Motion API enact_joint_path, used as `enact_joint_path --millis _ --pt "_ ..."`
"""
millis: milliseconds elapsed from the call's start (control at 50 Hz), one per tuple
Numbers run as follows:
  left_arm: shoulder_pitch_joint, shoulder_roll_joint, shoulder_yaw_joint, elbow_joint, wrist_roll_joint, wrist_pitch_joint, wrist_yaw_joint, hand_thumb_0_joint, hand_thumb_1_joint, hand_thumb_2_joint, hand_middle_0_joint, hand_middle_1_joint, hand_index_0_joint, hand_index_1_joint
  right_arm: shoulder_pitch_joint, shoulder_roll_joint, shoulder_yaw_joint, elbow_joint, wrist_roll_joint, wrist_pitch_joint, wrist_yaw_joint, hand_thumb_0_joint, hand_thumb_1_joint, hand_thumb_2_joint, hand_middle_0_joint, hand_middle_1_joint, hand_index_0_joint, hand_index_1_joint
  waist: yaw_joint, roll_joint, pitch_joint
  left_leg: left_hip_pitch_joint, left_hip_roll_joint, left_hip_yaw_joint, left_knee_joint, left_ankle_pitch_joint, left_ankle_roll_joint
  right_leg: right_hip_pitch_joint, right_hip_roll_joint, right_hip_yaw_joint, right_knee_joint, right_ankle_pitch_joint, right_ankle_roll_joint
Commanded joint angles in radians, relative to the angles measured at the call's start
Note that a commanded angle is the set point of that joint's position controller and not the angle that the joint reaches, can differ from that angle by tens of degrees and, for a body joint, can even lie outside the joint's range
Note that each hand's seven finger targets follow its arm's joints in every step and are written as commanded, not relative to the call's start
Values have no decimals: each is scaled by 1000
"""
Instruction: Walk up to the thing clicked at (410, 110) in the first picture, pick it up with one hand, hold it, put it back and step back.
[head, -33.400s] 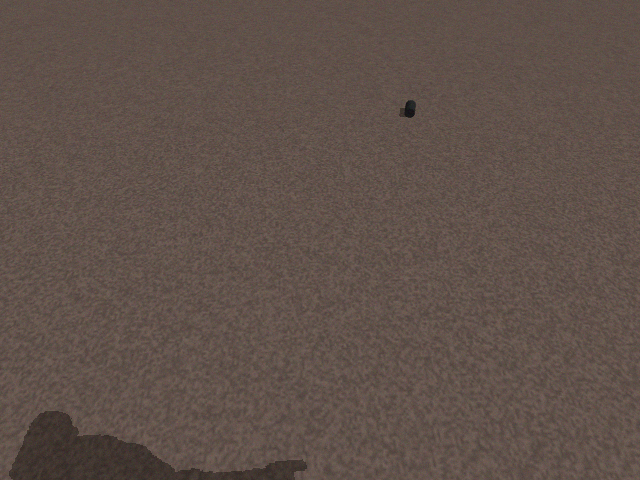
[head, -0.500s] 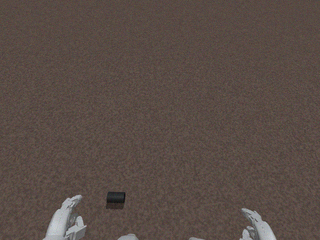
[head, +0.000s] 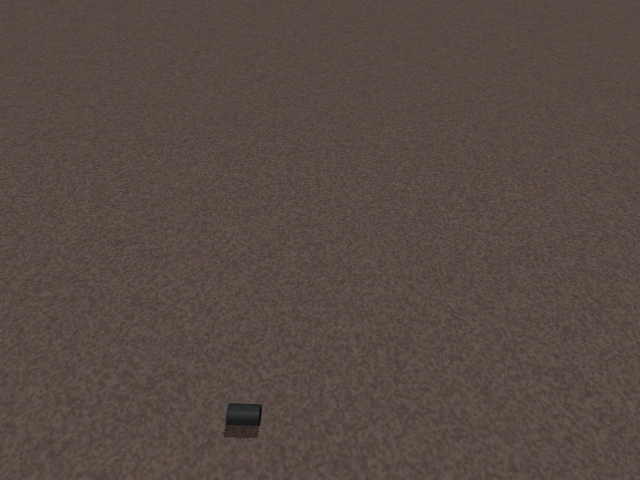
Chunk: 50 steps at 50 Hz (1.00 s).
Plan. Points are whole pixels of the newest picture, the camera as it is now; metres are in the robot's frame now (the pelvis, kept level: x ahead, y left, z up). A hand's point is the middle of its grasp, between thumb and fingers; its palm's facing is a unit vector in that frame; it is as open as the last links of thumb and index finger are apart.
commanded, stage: stand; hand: left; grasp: from above
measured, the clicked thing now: (244, 414) +0.44 +0.23 -0.74
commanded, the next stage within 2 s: step back in 1.90 s
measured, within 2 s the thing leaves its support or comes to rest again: neither
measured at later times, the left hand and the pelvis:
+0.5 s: hand out of the picture +0.04 +0.23 -0.16, palm faces +0.02 -0.94 -0.33, open 7.4 cm; pelvis +0.00 -0.01 +0.01, yaw +0 degrees
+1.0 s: hand out of the picture +0.08 +0.22 -0.15, palm faces +0.02 -0.94 -0.33, open 7.4 cm; pelvis +0.01 -0.02 +0.01, yaw +0 degrees
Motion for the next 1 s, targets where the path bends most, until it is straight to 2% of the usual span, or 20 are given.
enact_joint_path --millis 0,60,100,120,200,260,280,300,380,420,440,520,580,620,700,780,800,820,900,980 --pt "-45 186 38 -29 -2 -39 9 0 899 900 -200 -300 -200 -300 -44 -199 -44 -48 5 -26 -11 0 -900 -900 200 300 200 300 -7 14 -28 7 107 -135 -175 4 16 17 -55 71 -129 36 -44" --pt "-53 186 33 -6 -1 -40 9 0 899 900 -200 -300 -200 -300 -48 -199 -43 -29 7 -25 -10 0 -900 -900 200 300 200 300 -10 12 -26 41 107 -125 -177 31 11 8 -60 74 -153 29 -43" --pt "-51 186 29 7 -1 -40 7 0 899 900 -200 -300 -200 -300 -52 -201 -41 -19 7 -21 -7 0 -900 -900 200 300 200 300 -9 3 6 14 105 -132 -193 -14 9 3 -52 68 -169 -8 -38" --pt "-53 186 30 11 -1 -42 9 0 899 900 -200 -300 -200 -300 -59 -208 -44 -18 7 -21 -8 0 -900 -900 200 300 200 300 -9 6 -21 43 108 -124 -182 19 14 14 -62 75 -174 24 -39" --pt "-54 192 27 34 -3 -39 8 0 899 900 -200 -300 -200 -300 -52 -200 -38 -2 6 -15 -4 0 -900 -900 200 300 200 300 -10 6 20 9 108 -127 -204 -26 10 11 -60 75 -191 -29 -37" --pt "-55 204 28 41 -4 -39 5 0 899 900 -200 -300 -200 -300 -53 -207 -38 6 7 -13 -3 0 -900 -900 200 300 200 300 -10 18 15 2 109 -129 -217 -63 9 10 -56 74 -192 -48 -37" --pt "-53 201 26 44 -2 -41 6 0 899 900 -200 -300 -200 -300 -67 -211 -39 4 8 -14 -2 0 -900 -900 200 300 200 300 -7 9 14 13 108 -126 -208 -33 9 7 -61 79 -202 -51 -38" --pt "-60 206 28 45 -6 -43 5 0 899 900 -200 -300 -200 -300 -57 -209 -36 7 9 -15 -2 0 -900 -900 200 300 200 300 -13 15 -16 42 111 -119 -203 -3 12 19 -69 85 -199 -9 -42" --pt "-71 213 28 52 -10 -44 3 0 899 900 -200 -300 -200 -300 -58 -216 -31 19 9 -18 -2 0 -900 -900 200 300 200 300 -10 23 -7 28 113 -119 -212 5 10 32 -68 85 -198 8 -40" --pt "-81 213 27 56 -9 -43 3 0 899 900 -200 -300 -200 -300 -62 -218 -29 20 10 -17 -2 0 -900 -900 200 300 200 300 -14 7 -1 27 115 -119 -210 23 9 23 -67 83 -204 -3 -41" --pt "-80 221 28 59 -9 -42 2 0 899 900 -200 -300 -200 -300 -56 -213 -27 23 10 -16 -1 0 -900 -900 200 300 200 300 -13 4 16 10 114 -121 -218 -5 8 18 -65 82 -206 -28 -41" --pt "-84 215 27 63 -14 -44 0 0 899 900 -200 -300 -200 -300 -52 -220 -23 30 11 -20 -2 0 -900 -900 200 300 200 300 -13 15 -24 48 120 -113 -205 66 10 44 -75 87 -205 42 -46" --pt "-90 224 30 66 -16 -44 -2 0 899 900 -200 -300 -200 -300 -58 -224 -21 31 12 -22 -3 0 -900 -900 200 300 200 300 -14 19 -25 49 120 -113 -216 57 8 41 -72 87 -201 51 -46" --pt "-103 221 29 65 -17 -45 -2 0 899 900 -200 -300 -200 -300 -60 -222 -18 34 13 -23 -3 0 -900 -900 200 300 200 300 -15 7 -37 60 124 -109 -207 121 8 53 -74 84 -201 84 -45" --pt "-100 219 30 66 -18 -50 -2 0 899 900 -200 -300 -200 -300 -60 -230 -16 37 16 -27 -6 0 -900 -900 200 300 200 300 -15 2 -82 103 132 -96 -183 258 10 92 -81 81 -193 223 -41" --pt "-113 220 31 68 -21 -46 -1 0 899 900 -200 -300 -200 -300 -59 -229 -13 44 14 -25 -8 0 -900 -900 200 300 200 300 -15 4 -66 96 134 -94 -195 244 8 92 -80 75 -196 214 -41" --pt "-115 222 31 68 -22 -46 -2 0 899 900 -200 -300 -200 -300 -66 -229 -12 44 15 -25 -8 0 -900 -900 200 300 200 300 -15 -3 -64 98 134 -95 -199 243 5 84 -77 75 -198 202 -40" --pt "-114 224 31 71 -20 -45 -4 0 899 900 -200 -300 -200 -300 -61 -231 -11 46 14 -24 -7 0 -900 -900 200 300 200 300 -17 -2 -32 75 132 -97 -212 191 2 66 -73 75 -210 149 -38" --pt "-133 233 32 65 -19 -45 -6 0 899 900 -200 -300 -200 -300 -70 -239 -13 48 15 -26 -5 0 -900 -900 200 300 200 300 -18 10 -31 67 138 -98 -221 172 -2 72 -77 83 -217 119 -43" --pt "-136 238 31 63 -16 -49 -5 0 899 900 -200 -300 -200 -300 -83 -241 -15 40 15 -27 -3 0 -900 -900 200 300 200 300 -21 -2 -61 83 138 -93 -209 203 0 90 -83 84 -220 163 -43"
